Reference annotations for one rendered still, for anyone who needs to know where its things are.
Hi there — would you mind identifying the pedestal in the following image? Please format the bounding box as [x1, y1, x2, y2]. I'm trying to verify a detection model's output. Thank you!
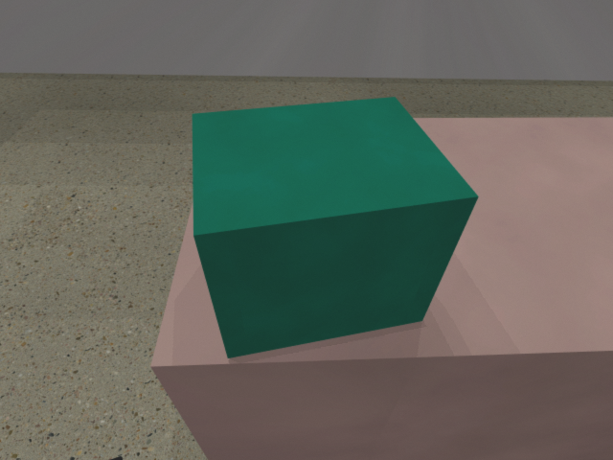
[150, 117, 613, 460]

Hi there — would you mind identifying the carton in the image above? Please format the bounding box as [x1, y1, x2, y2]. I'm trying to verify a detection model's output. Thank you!
[193, 97, 478, 358]

